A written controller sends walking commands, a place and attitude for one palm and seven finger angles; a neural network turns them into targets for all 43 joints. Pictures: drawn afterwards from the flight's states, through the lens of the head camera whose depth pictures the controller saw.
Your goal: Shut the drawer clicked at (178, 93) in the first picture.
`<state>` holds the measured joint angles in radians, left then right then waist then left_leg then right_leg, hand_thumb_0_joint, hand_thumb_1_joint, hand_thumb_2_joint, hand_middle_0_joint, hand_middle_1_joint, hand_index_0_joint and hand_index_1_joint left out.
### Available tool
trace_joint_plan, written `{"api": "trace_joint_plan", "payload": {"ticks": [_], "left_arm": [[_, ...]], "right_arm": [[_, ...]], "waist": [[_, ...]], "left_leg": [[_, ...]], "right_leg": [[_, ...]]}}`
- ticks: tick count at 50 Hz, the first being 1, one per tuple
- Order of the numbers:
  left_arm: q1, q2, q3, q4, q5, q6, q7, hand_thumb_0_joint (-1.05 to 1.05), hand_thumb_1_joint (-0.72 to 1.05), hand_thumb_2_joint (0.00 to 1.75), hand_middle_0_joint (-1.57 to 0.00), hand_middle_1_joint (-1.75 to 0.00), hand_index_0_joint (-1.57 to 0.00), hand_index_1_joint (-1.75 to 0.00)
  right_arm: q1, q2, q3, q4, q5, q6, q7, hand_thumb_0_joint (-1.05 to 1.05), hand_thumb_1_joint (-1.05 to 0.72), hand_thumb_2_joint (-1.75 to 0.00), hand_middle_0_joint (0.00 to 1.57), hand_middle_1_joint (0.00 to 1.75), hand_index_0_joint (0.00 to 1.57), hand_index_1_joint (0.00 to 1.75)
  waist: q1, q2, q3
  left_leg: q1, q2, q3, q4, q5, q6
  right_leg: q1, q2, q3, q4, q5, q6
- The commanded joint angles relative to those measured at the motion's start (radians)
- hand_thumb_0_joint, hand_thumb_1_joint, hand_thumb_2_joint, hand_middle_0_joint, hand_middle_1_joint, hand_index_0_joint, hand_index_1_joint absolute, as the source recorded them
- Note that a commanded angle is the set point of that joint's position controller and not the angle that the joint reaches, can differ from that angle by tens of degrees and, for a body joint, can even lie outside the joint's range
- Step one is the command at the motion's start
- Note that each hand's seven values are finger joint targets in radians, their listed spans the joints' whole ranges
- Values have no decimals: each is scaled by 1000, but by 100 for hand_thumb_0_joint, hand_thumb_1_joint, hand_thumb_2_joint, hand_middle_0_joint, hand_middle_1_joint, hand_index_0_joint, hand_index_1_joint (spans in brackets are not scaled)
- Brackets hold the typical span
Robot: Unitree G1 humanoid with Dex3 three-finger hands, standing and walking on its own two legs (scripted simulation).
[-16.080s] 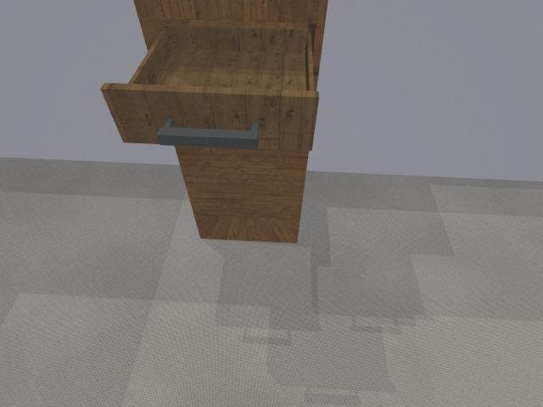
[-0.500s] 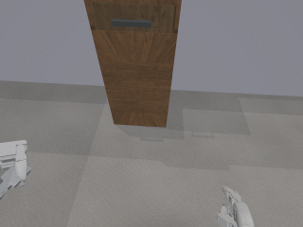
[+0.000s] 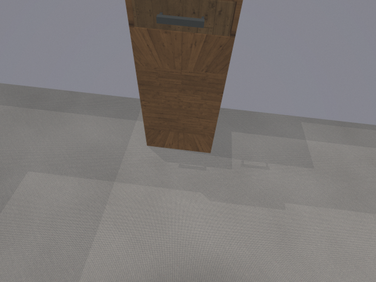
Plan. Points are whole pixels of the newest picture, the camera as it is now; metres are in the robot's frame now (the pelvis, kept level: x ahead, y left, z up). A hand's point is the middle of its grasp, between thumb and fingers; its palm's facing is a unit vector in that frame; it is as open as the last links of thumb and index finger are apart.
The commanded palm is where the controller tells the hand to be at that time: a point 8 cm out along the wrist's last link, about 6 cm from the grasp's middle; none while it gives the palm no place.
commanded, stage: let the arm hang, fingers relaxed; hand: left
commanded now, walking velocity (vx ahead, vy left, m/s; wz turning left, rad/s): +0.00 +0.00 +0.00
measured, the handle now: (181, 18) +0.98 +0.09 +0.09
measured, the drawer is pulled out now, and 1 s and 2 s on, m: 0.00 0.00 0.00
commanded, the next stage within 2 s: look to check the result in 0.68 s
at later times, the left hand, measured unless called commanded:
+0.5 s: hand out of the picture +0.01 +0.16 -0.17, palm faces +0.01 -0.98 -0.19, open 7.2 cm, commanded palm none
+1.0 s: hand out of the picture +0.03 +0.15 -0.17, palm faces +0.02 -0.98 -0.21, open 7.4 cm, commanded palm none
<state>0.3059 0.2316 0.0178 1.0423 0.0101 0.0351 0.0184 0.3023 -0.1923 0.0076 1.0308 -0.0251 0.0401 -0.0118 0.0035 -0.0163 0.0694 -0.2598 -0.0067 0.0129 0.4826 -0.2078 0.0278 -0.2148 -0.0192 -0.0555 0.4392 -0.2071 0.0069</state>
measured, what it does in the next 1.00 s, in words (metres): stands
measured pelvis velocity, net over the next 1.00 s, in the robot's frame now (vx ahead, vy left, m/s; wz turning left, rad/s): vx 0.02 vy -0.02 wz -0.02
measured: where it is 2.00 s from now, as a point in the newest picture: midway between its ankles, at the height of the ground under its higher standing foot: outside the picture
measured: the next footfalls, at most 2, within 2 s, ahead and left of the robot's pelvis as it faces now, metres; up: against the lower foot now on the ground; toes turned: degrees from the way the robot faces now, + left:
none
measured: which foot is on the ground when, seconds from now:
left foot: down 0.00-1.00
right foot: down 0.00-1.00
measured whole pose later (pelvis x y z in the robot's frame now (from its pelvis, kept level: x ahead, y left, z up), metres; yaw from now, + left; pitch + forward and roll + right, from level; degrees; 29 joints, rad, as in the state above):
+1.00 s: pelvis +0.02 -0.02 +0.00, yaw -1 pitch -2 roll +0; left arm 0.24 0.14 0.02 1.16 0.00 -0.01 0.03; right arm 0.27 -0.16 -0.01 1.14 -0.02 0.01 -0.04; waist -0.01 0.03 0.06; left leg -0.17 0.02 0.02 0.41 -0.21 -0.01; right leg -0.16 0.00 -0.05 0.41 -0.23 -0.02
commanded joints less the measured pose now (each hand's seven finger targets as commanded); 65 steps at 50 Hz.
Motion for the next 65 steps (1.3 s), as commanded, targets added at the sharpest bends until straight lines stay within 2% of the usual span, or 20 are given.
{"api": "trace_joint_plan", "payload": {"ticks": [1, 4, 9, 11, 13, 18, 25, 31, 34, 37, 47, 56, 60, 61, 64, 65], "left_arm": [[8, 91, 8, -3, 2, -33, 3, 0, 90, 90, -52, -65, -52, -65], [24, 72, 3, 38, 1, -35, 6, 0, 90, 90, -40, -52, -40, -52], [41, 51, 4, 73, 1, -35, 13, 0, 90, 90, -20, -30, -20, -30], [58, 47, 5, 80, 2, -36, 16, 0, 90, 90, -20, -30, -20, -30], [52, 31, 4, 88, 1, -38, 18, 0, 90, 90, -20, -30, -20, -30], [50, 10, 7, 88, 3, -38, 20, 0, 90, 90, -20, -30, -20, -30], [32, 0, 13, 87, 1, -43, 21, 0, 90, 90, -20, -30, -20, -30], [18, 12, 15, 80, 0, -49, 21, 0, 90, 90, -20, -30, -20, -30], [4, 12, 16, 83, -1, -47, 20, 0, 90, 90, -20, -30, -20, -30], [6, 20, 18, 84, -1, -52, 20, 0, 90, 90, -20, -30, -20, -30], [-15, 34, 19, 91, -3, -52, 19, 0, 90, 90, -20, -30, -20, -30], [-32, 59, 23, 83, -2, -59, 18, 0, 90, 90, -20, -30, -20, -30], [-41, 60, 22, 84, -3, -59, 17, 0, 90, 90, -20, -30, -20, -30], [-42, 68, 23, 82, -2, -61, 17, 0, 90, 90, -20, -30, -20, -30], [-54, 71, 23, 79, -4, -60, 16, 0, 90, 90, -20, -30, -20, -30], [-58, 74, 24, 78, -4, -61, 16, 0, 90, 90, -20, -30, -20, -30]], "right_arm": [[22, -121, -38, -36, 11, -31, -12, 0, -90, -90, 20, 30, 20, 30], [53, -104, -39, 2, 11, -31, -16, 0, -90, -90, 20, 30, 20, 30], [88, -75, -38, 40, 11, -31, -18, 0, -90, -90, 20, 30, 20, 30], [87, -68, -37, 45, 13, -32, -18, 0, -90, -90, 20, 30, 20, 30], [94, -48, -34, 57, 11, -34, -19, 0, -90, -90, 20, 30, 20, 30], [90, -25, -33, 67, 9, -36, -21, 0, -90, -90, 20, 30, 20, 30], [80, -10, -33, 75, 9, -41, -24, 0, -90, -90, 20, 30, 20, 30], [72, -23, -34, 77, 11, -43, -25, 0, -90, -90, 20, 30, 20, 30], [70, -22, -32, 83, 10, -42, -26, 0, -90, -90, 20, 30, 20, 30], [65, -33, -34, 82, 10, -44, -27, 0, -90, -90, 20, 30, 20, 30], [40, -48, -34, 88, 10, -43, -28, 0, -90, -90, 20, 30, 20, 30], [12, -78, -39, 84, 12, -43, -28, 0, -90, -90, 20, 30, 20, 30], [-7, -83, -38, 85, 10, -45, -29, 0, -90, -90, 20, 30, 20, 30], [-6, -88, -40, 84, 12, -44, -29, 0, -90, -90, 20, 30, 20, 30], [-18, -92, -38, 84, 10, -45, -29, 0, -90, -90, 20, 30, 20, 30], [-17, -95, -38, 84, 10, -45, -29, 0, -90, -90, 20, 30, 20, 30]], "waist": [[-5, 78, -24], [-9, 37, -8], [-13, 0, 23], [-7, 9, 25], [-13, -3, 24], [-10, 25, 51], [-9, 32, 42], [-12, 20, 21], [-15, 28, 30], [-15, 14, -1], [-14, 18, 10], [-14, 7, -11], [-14, 28, -8], [-14, 13, -22], [-13, 30, -12], [-15, 15, -13]], "left_leg": [[-29, 114, -136, -192, -167, 20], [-8, 111, -126, -186, -147, 22], [-4, 106, -114, -185, -136, 23], [3, 105, -108, -179, -122, 25], [5, 100, -98, -175, -98, 21], [-7, 98, -94, -180, -94, 18], [11, 94, -76, -163, -26, 10], [53, 97, -63, -139, 54, 5], [47, 99, -64, -150, 33, 3], [67, 99, -61, -137, 70, 3], [83, 103, -60, -140, 86, -1], [104, 106, -55, -134, 125, -8], [111, 111, -53, -142, 131, -9], [116, 111, -56, -136, 150, -9], [113, 112, -57, -145, 140, -10], [112, 113, -59, -149, 136, -10]], "right_leg": [[24, -61, 77, -96, -85, -46], [1, -65, 79, -102, -88, -46], [-25, -66, 84, -104, -113, -46], [-35, -67, 86, -105, -111, -46], [-33, -69, 91, -103, -103, -46], [-41, -65, 92, -99, -87, -42], [-24, -70, 93, -101, -42, -43], [-16, -73, 98, -109, -2, -47], [-11, -73, 101, -117, -18, -47], [11, -78, 102, -121, 9, -51], [18, -80, 100, -134, 25, -52], [44, -84, 103, -138, 98, -53], [50, -89, 99, -139, 125, -51], [61, -87, 98, -135, 148, -52], [63, -89, 99, -140, 142, -51], [67, -87, 100, -144, 134, -52]]}}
